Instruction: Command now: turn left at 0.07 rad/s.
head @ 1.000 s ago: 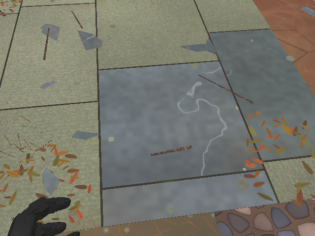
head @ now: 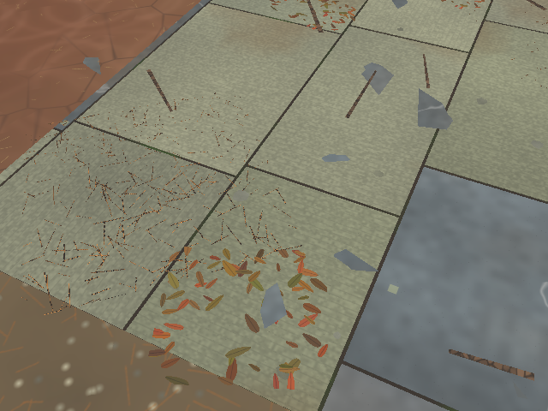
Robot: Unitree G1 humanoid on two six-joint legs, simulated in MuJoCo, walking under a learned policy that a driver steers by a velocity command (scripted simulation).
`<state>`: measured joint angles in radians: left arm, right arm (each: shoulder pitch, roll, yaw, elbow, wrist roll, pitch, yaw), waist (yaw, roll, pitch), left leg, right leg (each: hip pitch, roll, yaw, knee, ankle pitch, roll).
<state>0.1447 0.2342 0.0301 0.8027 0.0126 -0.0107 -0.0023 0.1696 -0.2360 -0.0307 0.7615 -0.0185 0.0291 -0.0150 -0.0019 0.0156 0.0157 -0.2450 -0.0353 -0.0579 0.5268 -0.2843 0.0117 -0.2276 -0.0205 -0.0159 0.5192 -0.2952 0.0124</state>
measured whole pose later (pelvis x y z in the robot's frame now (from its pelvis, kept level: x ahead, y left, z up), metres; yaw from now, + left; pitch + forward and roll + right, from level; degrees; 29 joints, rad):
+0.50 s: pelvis +0.00 -0.01 +0.00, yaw +0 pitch -1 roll +0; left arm 0.16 0.24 0.02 0.99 0.00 -0.01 0.02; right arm 0.17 -0.23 -0.05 0.99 -0.01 0.02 -0.04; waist 0.01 0.00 0.04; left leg -0.18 -0.02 -0.06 0.47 -0.27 -0.01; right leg -0.17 0.00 -0.02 0.47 -0.28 -0.01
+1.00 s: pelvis +0.10 +0.05 +0.00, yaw -1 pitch +2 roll +0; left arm 0.25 0.28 0.03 0.93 -0.05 -0.09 0.00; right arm 0.29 -0.23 -0.05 1.02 0.01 -0.14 0.02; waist -0.03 -0.05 -0.03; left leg -0.26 0.01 0.08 0.57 -0.35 0.04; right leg -0.46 -0.04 0.06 1.14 -0.34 -0.09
